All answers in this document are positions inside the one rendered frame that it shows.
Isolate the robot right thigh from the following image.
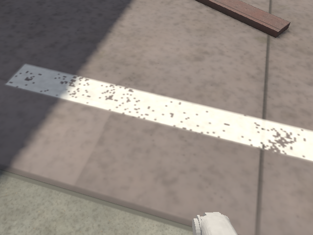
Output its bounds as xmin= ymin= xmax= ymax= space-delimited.
xmin=192 ymin=211 xmax=238 ymax=235

